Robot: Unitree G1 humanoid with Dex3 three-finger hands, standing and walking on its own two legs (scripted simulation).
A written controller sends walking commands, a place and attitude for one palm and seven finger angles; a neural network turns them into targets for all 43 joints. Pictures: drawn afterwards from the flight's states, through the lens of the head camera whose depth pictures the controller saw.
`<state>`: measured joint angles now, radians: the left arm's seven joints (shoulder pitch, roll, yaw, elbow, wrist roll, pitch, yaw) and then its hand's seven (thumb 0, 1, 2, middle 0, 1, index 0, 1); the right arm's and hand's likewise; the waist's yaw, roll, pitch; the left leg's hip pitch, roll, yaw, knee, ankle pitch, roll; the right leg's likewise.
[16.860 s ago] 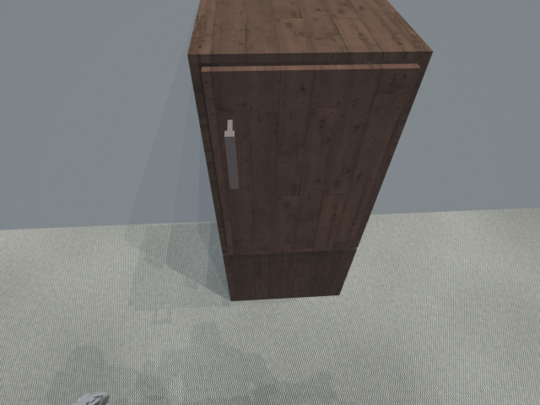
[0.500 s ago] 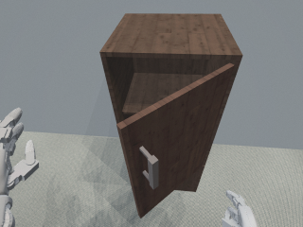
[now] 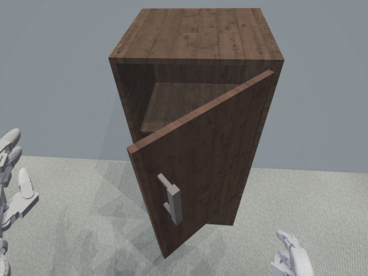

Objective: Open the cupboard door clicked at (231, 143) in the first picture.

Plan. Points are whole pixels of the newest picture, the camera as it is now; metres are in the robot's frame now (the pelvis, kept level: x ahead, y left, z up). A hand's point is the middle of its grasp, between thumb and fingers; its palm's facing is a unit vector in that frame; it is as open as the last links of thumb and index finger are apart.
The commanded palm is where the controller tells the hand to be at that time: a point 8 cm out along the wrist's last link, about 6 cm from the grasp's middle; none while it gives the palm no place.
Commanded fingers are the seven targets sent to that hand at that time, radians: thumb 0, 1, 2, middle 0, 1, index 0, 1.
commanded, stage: step back with the hand held close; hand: left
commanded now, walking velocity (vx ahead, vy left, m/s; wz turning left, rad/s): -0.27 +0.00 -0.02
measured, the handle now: (170, 200) +0.28 +0.06 +0.02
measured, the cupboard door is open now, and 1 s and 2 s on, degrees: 44 44 44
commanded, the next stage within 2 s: stop stepping back and stand still in 1.30 s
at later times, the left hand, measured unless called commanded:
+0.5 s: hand out of the picture +0.14 +0.29 +0.15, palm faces +0.38 -0.78 -0.49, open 7.4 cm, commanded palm +0.08 +0.33 +0.17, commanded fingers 0.00 0.90 0.90 -0.20 -0.30 -0.20 -0.30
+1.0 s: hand out of the picture +0.08 +0.30 +0.16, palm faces +0.45 -0.75 -0.48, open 7.4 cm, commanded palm +0.01 +0.33 +0.17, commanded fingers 0.00 0.90 0.90 -0.20 -0.30 -0.20 -0.30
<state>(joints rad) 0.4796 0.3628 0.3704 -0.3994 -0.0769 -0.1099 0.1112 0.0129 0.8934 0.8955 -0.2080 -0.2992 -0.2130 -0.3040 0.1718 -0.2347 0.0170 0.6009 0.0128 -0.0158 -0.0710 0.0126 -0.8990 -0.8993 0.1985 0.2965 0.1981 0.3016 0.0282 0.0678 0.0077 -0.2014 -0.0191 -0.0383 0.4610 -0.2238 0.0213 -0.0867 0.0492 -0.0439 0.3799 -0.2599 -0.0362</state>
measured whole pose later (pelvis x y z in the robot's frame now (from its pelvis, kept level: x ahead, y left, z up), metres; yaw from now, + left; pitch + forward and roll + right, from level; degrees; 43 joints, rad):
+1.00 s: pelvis -0.12 +0.03 -0.02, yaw +2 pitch +1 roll -4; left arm 0.54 0.43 0.47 -0.57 -0.04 -0.23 0.15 0.01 0.89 0.90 -0.21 -0.30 -0.22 -0.30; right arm 0.18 -0.20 -0.01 0.59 -0.01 -0.07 -0.05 0.01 -0.90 -0.90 0.20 0.30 0.20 0.30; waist -0.01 0.02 0.04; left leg -0.53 -0.01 -0.02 0.59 -0.09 0.06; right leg -0.33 0.10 0.03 0.60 -0.31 -0.01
